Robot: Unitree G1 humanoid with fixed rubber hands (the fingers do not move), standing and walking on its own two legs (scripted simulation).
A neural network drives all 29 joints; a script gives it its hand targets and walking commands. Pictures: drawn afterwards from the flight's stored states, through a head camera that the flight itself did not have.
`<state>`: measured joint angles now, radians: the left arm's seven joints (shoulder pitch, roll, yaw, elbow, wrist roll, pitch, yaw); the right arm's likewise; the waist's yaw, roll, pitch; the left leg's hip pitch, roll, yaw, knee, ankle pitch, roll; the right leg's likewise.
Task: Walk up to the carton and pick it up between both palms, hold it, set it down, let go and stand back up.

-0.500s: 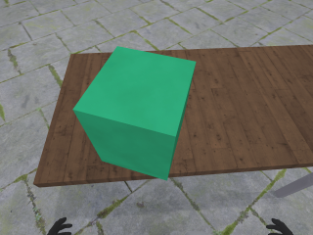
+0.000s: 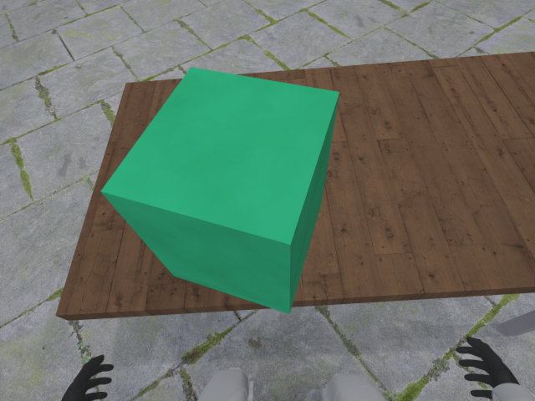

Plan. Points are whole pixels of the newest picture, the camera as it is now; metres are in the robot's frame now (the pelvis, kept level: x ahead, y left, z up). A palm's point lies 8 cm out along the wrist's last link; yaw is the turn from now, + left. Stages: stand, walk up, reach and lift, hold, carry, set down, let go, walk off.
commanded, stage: walk up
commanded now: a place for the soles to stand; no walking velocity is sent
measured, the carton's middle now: (243, 198) +0.36 +0.06 +0.07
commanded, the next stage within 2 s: none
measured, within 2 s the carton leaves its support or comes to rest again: neither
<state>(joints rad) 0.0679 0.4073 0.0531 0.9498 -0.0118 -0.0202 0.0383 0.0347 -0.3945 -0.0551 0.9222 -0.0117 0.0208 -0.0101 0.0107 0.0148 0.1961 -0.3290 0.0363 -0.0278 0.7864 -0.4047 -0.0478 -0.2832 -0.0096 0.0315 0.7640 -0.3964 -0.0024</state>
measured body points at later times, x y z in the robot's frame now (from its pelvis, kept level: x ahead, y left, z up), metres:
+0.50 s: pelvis -0.03 +0.05 -0.01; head +0.05 +0.07 +0.43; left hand +0.08 +0.39 -0.13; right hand +0.11 -0.27 -0.10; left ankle +0.00 +0.16 -0.71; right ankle -0.05 -0.10 -0.64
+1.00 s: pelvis -0.09 +0.06 -0.01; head -0.07 +0.08 +0.44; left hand +0.06 +0.37 -0.11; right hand -0.01 -0.27 -0.10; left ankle -0.07 +0.18 -0.71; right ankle -0.06 -0.08 -0.69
